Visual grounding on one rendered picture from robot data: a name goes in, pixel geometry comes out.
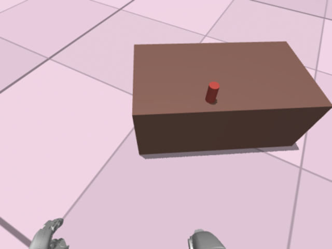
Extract can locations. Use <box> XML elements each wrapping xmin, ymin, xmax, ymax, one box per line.
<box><xmin>205</xmin><ymin>82</ymin><xmax>219</xmax><ymax>103</ymax></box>

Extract left robot hand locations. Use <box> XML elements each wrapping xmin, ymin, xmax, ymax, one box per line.
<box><xmin>29</xmin><ymin>218</ymin><xmax>69</xmax><ymax>249</ymax></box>

